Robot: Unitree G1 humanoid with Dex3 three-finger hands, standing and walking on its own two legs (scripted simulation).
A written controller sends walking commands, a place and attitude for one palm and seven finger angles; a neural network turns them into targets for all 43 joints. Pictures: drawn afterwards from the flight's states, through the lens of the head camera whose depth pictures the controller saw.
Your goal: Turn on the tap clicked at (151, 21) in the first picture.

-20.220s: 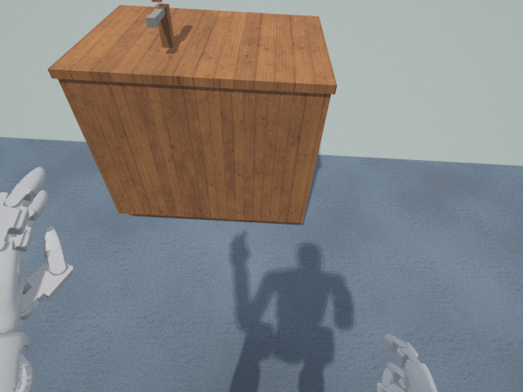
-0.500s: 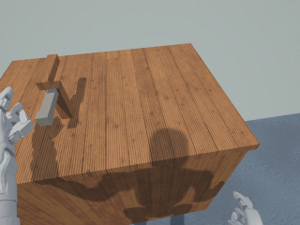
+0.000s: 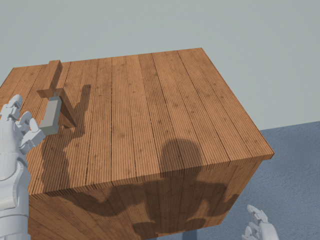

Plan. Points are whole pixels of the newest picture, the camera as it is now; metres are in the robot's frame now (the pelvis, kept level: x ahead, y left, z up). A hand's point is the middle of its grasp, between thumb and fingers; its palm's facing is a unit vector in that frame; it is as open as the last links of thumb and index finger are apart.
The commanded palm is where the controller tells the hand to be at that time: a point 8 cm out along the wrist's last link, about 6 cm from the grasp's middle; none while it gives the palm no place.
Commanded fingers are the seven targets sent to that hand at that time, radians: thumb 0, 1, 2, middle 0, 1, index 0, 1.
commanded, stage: push the lever round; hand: left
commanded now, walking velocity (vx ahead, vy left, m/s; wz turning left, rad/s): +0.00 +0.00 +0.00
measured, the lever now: (49, 126) +0.32 +0.30 +0.14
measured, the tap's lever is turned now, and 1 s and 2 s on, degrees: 3 30 50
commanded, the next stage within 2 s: none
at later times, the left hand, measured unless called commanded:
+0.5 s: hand (54, 129) +0.31 +0.28 +0.14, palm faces +0.55 -0.83 -0.07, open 7.8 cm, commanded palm +0.27 +0.31 +0.14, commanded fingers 0.00 0.90 0.90 -0.15 -0.15 -0.15 -0.15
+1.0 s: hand (69, 125) +0.32 +0.25 +0.14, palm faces +0.63 -0.78 -0.04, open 7.8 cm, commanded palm +0.28 +0.27 +0.14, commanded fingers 0.00 0.90 0.90 -0.15 -0.15 -0.15 -0.15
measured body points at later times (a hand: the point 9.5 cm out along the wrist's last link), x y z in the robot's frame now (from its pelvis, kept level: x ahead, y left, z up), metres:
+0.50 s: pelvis +0.00 +0.00 +0.00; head -0.01 -0.02 +0.45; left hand +0.28 +0.32 +0.15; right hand +0.19 -0.24 -0.09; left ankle +0.05 +0.12 -0.73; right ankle -0.03 -0.09 -0.73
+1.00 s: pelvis +0.00 +0.00 +0.00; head -0.02 -0.02 +0.45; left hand +0.29 +0.29 +0.15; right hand +0.19 -0.23 -0.09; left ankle +0.05 +0.12 -0.73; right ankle -0.03 -0.09 -0.73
